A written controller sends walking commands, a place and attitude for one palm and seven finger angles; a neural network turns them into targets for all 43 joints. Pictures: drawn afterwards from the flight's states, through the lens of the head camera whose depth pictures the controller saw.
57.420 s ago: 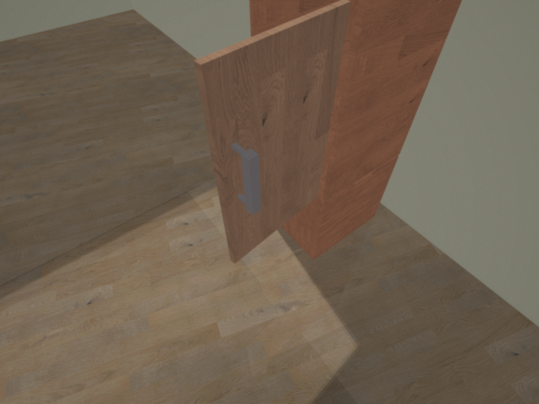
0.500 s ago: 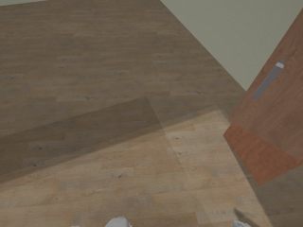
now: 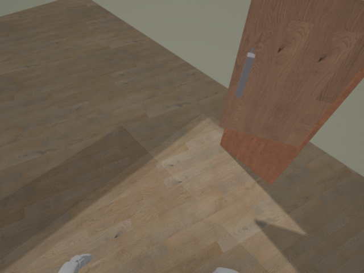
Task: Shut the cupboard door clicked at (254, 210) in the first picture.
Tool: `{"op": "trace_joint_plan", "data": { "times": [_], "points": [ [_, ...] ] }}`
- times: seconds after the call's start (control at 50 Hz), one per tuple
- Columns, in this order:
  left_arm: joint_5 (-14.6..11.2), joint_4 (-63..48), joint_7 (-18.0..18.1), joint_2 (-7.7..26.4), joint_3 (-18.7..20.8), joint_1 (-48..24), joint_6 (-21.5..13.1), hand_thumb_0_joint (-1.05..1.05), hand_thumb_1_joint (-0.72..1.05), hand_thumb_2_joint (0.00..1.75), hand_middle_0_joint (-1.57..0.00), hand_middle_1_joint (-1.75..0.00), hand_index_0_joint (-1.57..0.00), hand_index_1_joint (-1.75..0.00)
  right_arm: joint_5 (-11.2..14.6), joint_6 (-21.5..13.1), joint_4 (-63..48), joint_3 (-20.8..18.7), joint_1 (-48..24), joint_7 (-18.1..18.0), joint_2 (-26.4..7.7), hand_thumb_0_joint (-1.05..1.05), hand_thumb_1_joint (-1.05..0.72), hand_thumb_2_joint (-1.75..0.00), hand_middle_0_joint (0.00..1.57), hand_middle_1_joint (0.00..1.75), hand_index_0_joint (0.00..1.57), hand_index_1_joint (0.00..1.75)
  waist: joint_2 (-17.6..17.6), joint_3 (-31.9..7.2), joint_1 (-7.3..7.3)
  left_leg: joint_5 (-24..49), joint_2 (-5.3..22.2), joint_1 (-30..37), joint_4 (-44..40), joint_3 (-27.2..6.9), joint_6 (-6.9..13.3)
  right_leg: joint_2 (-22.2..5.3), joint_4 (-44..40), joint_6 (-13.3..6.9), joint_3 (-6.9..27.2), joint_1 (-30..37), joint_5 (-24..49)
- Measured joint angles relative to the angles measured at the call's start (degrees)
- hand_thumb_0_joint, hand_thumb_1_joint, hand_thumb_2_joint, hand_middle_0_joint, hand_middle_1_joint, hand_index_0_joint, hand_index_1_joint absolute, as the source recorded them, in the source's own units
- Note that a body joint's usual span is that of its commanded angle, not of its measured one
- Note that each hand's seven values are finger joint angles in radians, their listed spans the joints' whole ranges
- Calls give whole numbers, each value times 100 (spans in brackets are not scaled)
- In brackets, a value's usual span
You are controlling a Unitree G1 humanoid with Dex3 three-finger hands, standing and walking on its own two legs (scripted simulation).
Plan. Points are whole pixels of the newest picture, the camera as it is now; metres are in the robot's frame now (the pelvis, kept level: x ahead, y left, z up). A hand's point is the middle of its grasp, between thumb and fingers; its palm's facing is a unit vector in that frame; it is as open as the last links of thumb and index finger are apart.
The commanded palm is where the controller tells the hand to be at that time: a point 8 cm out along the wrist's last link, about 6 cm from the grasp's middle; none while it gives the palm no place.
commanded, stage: turn to face it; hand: left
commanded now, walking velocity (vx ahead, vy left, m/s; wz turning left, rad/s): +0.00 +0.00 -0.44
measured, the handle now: (245, 73) +0.72 -0.19 +0.00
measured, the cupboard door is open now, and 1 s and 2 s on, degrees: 29 29 29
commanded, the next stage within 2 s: take the last steps up to it in 0.44 s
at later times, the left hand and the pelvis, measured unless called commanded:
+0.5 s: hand out of the picture +0.12 +0.16 -0.17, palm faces -0.12 -0.97 -0.20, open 7.4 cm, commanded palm none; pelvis +0.03 -0.02 +0.00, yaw -10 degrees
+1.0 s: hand (157, 223) +0.26 +0.08 -0.16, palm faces -0.41 -0.89 -0.21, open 7.4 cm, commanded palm none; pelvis +0.09 -0.08 +0.00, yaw -21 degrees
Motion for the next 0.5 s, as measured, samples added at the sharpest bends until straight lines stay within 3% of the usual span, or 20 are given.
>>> {"op": "trace_joint_plan", "data": {
  "times": [0.06,0.12,0.2,0.28,0.38,0.46,0.5],
  "points": [
    [12,-96,10,-58,-84,-51,-167,1,91,90,-20,-30,-20,-30,51,46,110,-67,154,32,-140,0,-90,-90,20,30,20,30,90,-66,-37,-306,138,-184,650,91,-155,91,-1102,-247,-80,491,704],
    [-16,-94,122,-225,-181,-48,-321,1,91,90,-20,-30,-20,-30,91,246,231,-119,45,-18,-285,0,-90,-90,20,29,20,30,282,-36,-85,-1076,-69,-895,2350,-768,-290,211,-921,-476,-17,459,426],
    [-38,-39,225,-346,-240,121,-312,1,90,90,-20,-30,-20,-30,71,295,224,-120,-150,-1,-263,0,-91,-90,20,29,20,30,229,-118,-63,-534,-296,-1598,3402,-1241,-397,267,-1480,-505,210,664,711],
    [-29,73,223,-393,-260,281,-322,1,90,90,-20,-30,-21,-30,50,230,110,-83,-288,46,-148,0,-91,-90,19,29,20,30,124,-215,-45,-83,-328,-1825,3116,-1461,-465,335,-1912,-556,384,786,959],
    [3,180,216,-464,-241,457,-344,1,90,90,-21,-30,-21,-30,59,210,118,-48,-385,39,-40,0,-90,-90,20,29,20,30,56,-316,77,-118,-405,-1660,2407,-1552,-484,433,-2073,-554,501,866,1010],
    [32,268,235,-445,-192,609,-334,1,90,90,-21,-30,-21,-30,94,175,129,-8,-485,10,49,0,-90,-90,20,29,20,30,-69,-362,220,-280,-556,-1258,1460,-1477,-430,476,-1997,-497,631,852,945],
    [20,336,251,-397,-157,684,-305,1,90,90,-21,-30,-21,-30,112,111,105,20,-514,-10,98,0,-90,-90,20,29,20,30,-153,-385,258,87,-647,-916,680,-1425,-388,492,-1844,-432,706,798,854]
  ]
}}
